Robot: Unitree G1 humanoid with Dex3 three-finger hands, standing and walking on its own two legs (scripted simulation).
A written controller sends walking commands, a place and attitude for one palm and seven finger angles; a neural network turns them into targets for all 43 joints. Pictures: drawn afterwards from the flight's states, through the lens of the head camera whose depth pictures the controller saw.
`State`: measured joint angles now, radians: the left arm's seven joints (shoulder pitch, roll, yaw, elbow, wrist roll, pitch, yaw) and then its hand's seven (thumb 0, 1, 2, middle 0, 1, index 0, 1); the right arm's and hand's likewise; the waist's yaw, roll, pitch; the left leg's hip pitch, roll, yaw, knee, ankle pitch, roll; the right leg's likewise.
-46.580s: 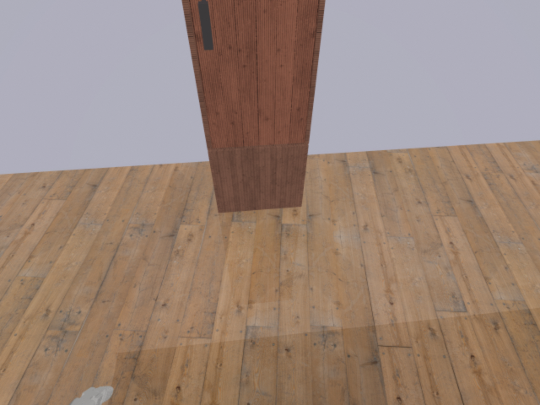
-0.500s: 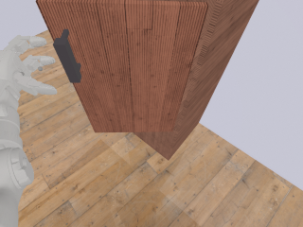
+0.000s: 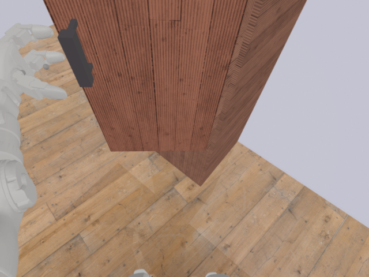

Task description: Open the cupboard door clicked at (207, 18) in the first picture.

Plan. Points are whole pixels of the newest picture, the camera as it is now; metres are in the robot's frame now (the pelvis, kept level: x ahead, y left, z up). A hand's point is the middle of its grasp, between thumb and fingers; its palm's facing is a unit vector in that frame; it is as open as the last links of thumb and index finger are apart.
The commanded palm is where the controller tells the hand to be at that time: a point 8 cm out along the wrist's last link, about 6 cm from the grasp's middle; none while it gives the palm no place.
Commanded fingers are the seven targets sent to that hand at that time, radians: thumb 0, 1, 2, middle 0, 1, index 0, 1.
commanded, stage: move the hooked fingers beside the handle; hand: left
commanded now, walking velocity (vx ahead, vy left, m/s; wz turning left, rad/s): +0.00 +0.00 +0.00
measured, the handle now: (80, 54) +0.55 +0.18 +0.15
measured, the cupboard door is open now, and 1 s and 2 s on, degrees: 42 42 41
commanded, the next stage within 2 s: slide the fingers in behind the handle in 0.68 s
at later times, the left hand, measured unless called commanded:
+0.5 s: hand (38, 70) +0.50 +0.25 +0.16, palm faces -0.05 -1.00 +0.01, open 14.0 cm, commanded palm +0.48 +0.30 +0.15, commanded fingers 0.00 -0.50 0.30 -0.30 -1.20 -0.30 -1.20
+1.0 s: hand (54, 67) +0.51 +0.22 +0.15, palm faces -0.04 -1.00 +0.01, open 14.0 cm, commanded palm +0.49 +0.27 +0.15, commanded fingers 0.00 -0.50 0.30 -0.30 -1.20 -0.30 -1.20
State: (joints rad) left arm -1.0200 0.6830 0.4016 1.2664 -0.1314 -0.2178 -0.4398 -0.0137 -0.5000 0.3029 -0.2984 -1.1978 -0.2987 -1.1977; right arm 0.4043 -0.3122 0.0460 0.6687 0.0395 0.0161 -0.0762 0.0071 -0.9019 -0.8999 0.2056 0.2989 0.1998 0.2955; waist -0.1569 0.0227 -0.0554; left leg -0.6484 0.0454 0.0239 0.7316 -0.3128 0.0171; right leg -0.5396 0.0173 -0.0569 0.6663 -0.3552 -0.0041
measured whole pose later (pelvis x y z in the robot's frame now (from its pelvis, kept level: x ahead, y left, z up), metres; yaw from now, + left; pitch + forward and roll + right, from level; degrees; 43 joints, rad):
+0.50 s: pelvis +0.01 +0.01 +0.00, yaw -1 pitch +14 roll -3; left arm -0.93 0.67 0.42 1.19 -0.16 -0.21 -0.48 -0.01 -0.50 0.30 -0.30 -1.20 -0.30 -1.20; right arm 0.42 -0.30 0.04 0.65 0.04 0.04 -0.06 0.01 -0.90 -0.90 0.21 0.30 0.20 0.30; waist -0.14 0.03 -0.09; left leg -0.64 0.05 0.04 0.74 -0.34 0.03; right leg -0.53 0.02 -0.04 0.65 -0.37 0.01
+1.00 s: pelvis +0.02 +0.01 +0.00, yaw -1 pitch +14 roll -2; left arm -0.94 0.61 0.41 1.17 -0.15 -0.20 -0.40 -0.01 -0.50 0.30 -0.30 -1.20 -0.29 -1.20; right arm 0.42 -0.29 0.04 0.65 0.03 0.04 -0.05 0.01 -0.90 -0.90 0.21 0.30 0.20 0.30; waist -0.14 0.04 -0.09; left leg -0.64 0.05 0.04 0.74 -0.35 0.02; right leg -0.54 0.02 -0.04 0.67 -0.38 0.00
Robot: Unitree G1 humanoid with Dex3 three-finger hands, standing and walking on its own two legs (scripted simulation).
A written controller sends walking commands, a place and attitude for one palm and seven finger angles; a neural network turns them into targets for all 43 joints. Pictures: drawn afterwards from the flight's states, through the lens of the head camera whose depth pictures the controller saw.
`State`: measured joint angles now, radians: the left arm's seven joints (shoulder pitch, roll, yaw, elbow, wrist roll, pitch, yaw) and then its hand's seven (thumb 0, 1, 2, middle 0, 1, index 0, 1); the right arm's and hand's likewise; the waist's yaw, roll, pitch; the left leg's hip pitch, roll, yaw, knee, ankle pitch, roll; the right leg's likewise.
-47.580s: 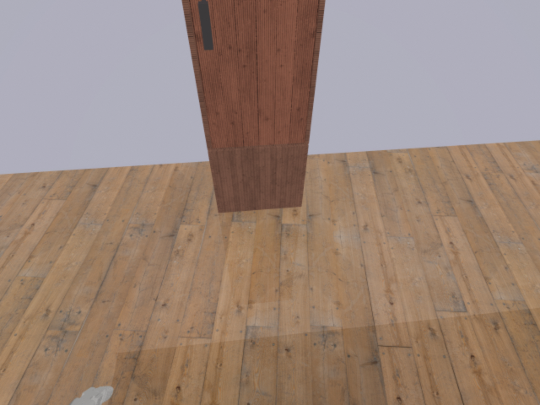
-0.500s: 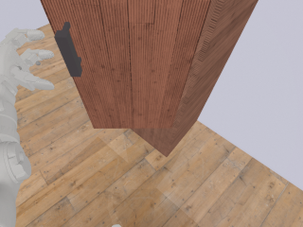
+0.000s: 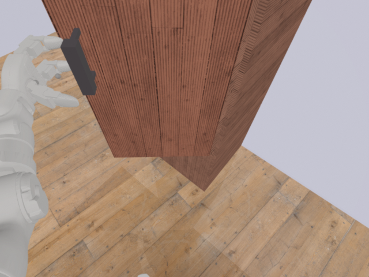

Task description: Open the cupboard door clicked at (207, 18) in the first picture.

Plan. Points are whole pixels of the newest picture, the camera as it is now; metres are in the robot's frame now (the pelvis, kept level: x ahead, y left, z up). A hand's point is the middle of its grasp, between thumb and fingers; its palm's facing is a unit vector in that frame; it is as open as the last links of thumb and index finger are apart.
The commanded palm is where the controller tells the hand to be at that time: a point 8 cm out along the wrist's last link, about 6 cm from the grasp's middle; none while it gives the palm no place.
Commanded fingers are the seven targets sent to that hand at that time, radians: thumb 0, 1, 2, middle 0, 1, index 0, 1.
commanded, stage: slide the fingers in behind the handle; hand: left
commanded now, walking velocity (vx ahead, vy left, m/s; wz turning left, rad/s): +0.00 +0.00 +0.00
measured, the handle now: (83, 62) +0.53 +0.19 +0.15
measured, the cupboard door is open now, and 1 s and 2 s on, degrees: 42 41 41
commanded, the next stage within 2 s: close the thumb around the handle in 1.38 s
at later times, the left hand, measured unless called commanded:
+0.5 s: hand (69, 80) +0.48 +0.20 +0.15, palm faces -0.03 -1.00 +0.00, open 14.0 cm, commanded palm +0.46 +0.25 +0.15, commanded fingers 0.00 -0.50 0.30 -0.30 -1.20 -0.30 -1.20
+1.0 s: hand (82, 78) +0.49 +0.18 +0.15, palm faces -0.03 -1.00 +0.01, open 13.9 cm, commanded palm +0.47 +0.22 +0.15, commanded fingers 0.00 -0.50 0.30 -0.30 -1.20 -0.30 -1.20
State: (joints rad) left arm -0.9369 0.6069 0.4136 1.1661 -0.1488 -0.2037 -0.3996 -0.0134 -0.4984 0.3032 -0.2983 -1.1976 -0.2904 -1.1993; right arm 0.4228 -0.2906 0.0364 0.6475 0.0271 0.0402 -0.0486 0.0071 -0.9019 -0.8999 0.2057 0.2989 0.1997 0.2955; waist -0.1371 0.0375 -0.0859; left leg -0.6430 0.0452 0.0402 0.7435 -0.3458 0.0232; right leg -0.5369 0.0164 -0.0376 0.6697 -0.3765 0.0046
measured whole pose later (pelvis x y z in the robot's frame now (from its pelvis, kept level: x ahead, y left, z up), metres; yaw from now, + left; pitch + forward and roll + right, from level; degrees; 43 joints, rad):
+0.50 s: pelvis -0.01 -0.01 +0.00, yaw +1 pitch +13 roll -2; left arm -0.96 0.58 0.36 1.20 -0.14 -0.21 -0.36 -0.01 -0.50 0.30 -0.30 -1.20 -0.30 -1.20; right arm 0.39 -0.30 0.03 0.65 0.04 0.02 -0.06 0.01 -0.90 -0.90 0.21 0.30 0.20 0.30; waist -0.14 0.03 -0.07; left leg -0.63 0.05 0.02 0.74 -0.32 0.01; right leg -0.53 0.02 -0.05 0.68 -0.37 -0.01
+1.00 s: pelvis -0.01 +0.00 +0.00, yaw +1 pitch +14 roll -2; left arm -0.97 0.49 0.32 1.15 -0.14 -0.22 -0.27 -0.01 -0.50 0.30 -0.30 -1.20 -0.30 -1.22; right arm 0.43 -0.27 0.03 0.68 0.02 0.00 -0.03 0.01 -0.90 -0.90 0.21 0.30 0.20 0.30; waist -0.14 0.04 -0.08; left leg -0.65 0.04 0.03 0.76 -0.34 0.02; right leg -0.54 0.01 -0.05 0.69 -0.38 0.00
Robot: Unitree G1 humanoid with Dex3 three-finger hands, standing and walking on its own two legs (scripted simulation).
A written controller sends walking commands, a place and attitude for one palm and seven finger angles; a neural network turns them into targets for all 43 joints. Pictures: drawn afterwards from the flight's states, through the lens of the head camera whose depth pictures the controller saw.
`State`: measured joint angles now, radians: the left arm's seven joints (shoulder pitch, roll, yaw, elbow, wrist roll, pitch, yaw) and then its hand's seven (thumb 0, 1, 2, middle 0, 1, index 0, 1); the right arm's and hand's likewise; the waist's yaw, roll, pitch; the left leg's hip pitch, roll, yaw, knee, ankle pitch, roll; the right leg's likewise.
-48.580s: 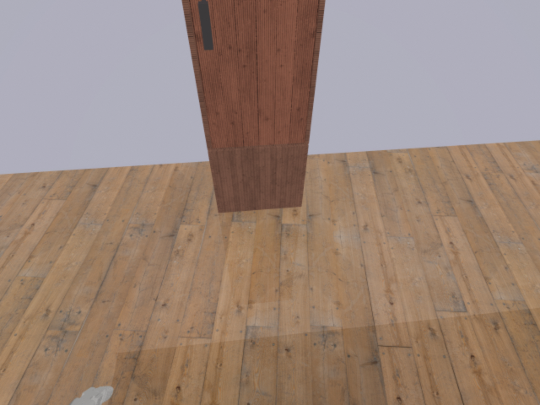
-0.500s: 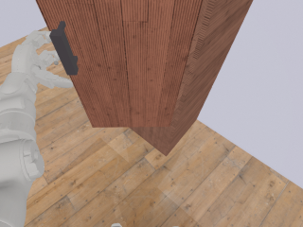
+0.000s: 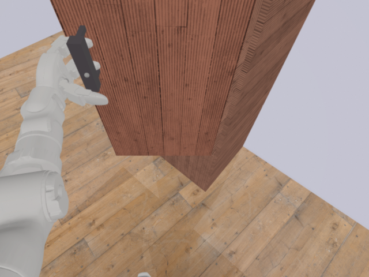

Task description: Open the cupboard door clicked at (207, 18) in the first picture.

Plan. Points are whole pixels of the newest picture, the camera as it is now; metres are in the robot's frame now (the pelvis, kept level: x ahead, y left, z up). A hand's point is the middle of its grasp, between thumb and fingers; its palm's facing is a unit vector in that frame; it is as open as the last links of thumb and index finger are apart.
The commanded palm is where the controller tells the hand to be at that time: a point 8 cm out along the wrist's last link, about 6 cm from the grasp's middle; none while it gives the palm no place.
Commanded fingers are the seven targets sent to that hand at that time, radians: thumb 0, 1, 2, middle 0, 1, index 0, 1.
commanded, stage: slide the fingers in behind the handle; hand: left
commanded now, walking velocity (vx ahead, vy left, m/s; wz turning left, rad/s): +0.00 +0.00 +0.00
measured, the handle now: (88, 59) +0.54 +0.18 +0.15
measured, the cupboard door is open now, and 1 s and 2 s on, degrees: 41 41 66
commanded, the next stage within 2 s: close the thumb around the handle in 0.38 s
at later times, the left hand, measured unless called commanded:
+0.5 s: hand (93, 75) +0.49 +0.16 +0.15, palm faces -0.03 -1.00 +0.00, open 14.0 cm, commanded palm +0.47 +0.21 +0.15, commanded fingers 0.00 -0.39 0.35 -0.31 -1.21 -0.31 -1.21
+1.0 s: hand (91, 76) +0.49 +0.16 +0.15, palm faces -0.03 -1.00 +0.00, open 7.2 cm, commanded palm +0.47 +0.22 +0.15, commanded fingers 0.00 0.90 0.90 -0.40 -1.35 -0.40 -1.35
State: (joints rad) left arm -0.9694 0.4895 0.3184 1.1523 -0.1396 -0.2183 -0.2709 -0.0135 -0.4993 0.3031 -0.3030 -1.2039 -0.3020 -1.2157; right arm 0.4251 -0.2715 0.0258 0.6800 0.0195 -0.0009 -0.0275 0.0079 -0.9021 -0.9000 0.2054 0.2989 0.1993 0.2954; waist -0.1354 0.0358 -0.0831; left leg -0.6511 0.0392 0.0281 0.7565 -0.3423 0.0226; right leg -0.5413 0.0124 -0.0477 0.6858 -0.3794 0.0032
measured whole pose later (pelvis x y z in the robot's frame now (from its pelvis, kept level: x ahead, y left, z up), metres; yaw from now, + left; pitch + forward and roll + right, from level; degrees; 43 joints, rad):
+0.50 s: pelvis +0.00 -0.01 +0.00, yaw +0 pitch +12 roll -2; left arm -0.96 0.48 0.34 1.17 -0.12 -0.22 -0.26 -0.01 -0.50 0.30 -0.30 -1.20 -0.30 -1.20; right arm 0.41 -0.28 0.03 0.67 0.02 0.00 -0.03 0.01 -0.90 -0.90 0.20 0.30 0.20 0.30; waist -0.14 0.04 -0.08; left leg -0.62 0.05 0.03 0.74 -0.33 0.01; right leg -0.53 0.02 -0.04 0.69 -0.38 -0.01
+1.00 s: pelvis +0.00 -0.01 +0.00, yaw +0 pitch +12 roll -2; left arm -0.93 0.47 0.34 1.14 -0.14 -0.22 -0.26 0.00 0.48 0.72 -0.37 -1.30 -0.37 -1.30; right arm 0.40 -0.28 0.02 0.66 0.03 0.01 -0.04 0.01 -0.90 -0.90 0.20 0.30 0.20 0.30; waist -0.13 0.04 -0.08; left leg -0.61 0.04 0.03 0.73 -0.33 0.01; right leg -0.51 0.02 -0.04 0.67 -0.37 -0.01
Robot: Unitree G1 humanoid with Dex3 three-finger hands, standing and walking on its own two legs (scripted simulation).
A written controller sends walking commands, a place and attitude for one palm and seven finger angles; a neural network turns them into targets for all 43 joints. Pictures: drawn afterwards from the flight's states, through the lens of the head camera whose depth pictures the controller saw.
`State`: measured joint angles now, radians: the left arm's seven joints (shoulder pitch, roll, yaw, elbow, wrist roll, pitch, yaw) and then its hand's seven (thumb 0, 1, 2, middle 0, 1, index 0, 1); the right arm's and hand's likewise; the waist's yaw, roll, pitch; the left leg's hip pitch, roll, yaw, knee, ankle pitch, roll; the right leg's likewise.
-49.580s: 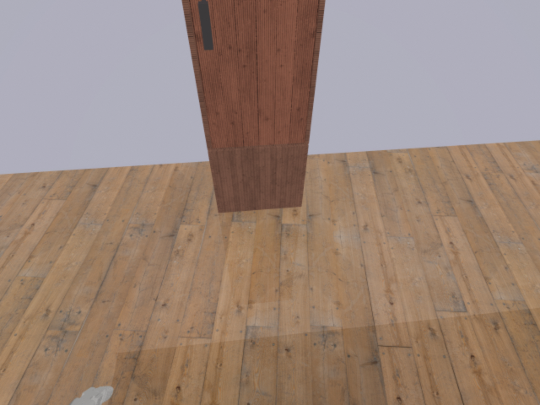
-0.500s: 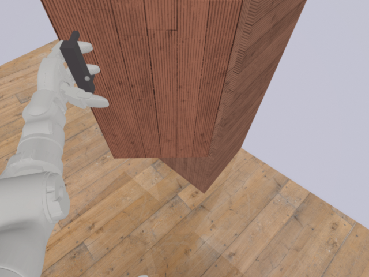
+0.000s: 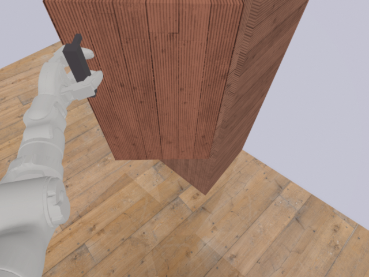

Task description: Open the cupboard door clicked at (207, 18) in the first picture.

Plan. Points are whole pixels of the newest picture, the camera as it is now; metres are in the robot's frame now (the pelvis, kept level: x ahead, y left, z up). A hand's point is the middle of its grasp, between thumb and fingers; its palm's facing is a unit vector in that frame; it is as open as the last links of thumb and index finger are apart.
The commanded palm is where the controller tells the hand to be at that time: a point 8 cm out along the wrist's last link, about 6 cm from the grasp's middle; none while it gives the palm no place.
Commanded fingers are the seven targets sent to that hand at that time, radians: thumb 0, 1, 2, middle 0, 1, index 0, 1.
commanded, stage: close the thumb around the handle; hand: left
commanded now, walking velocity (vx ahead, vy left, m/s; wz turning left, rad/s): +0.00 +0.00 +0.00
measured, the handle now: (84, 66) +0.54 +0.19 +0.15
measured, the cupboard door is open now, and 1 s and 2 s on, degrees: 41 66 83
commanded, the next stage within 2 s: pull the door open along its arc in 0.18 s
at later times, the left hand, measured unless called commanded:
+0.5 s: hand (89, 85) +0.48 +0.17 +0.15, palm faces -0.01 -1.00 -0.01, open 6.1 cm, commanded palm +0.44 +0.22 +0.15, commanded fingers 0.00 0.90 0.90 -0.40 -1.35 -0.40 -1.35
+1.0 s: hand (106, 134) +0.35 +0.12 +0.15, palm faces +0.25 -0.97 +0.06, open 6.7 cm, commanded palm +0.29 +0.18 +0.15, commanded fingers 0.00 0.90 0.90 -0.40 -1.35 -0.40 -1.35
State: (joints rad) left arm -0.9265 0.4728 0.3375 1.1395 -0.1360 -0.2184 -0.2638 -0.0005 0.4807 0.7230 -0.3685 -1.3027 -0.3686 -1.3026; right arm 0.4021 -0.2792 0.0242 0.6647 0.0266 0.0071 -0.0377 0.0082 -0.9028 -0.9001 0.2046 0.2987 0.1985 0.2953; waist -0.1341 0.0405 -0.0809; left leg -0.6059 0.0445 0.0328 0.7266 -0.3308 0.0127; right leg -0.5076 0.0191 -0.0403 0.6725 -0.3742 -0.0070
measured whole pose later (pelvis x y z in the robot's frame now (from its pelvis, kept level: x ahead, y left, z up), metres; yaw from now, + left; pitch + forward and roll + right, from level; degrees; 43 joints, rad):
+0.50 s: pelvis +0.00 +0.00 +0.00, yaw -1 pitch +11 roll -1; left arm -0.84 0.43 0.34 1.05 -0.14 -0.22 -0.22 0.00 0.69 0.79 -0.32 -1.35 -0.31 -1.35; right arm 0.41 -0.28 0.02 0.67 0.03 0.01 -0.03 0.01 -0.90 -0.90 0.20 0.30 0.20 0.30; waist -0.13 0.05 -0.09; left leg -0.58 0.05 0.05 0.72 -0.34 0.02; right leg -0.49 0.02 -0.02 0.67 -0.38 0.00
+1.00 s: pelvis +0.02 -0.01 +0.02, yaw -1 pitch +3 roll +0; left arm -0.09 0.03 0.08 -0.03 -0.13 0.15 0.22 0.02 0.63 0.72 -0.29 -1.29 -0.30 -1.28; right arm 0.16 -0.21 0.02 0.55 0.02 0.04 0.01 0.01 -0.90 -0.90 0.20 0.30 0.20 0.29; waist 0.00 0.05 -0.10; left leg -0.30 0.03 0.06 0.57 -0.31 0.00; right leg -0.24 0.01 -0.01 0.56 -0.37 -0.02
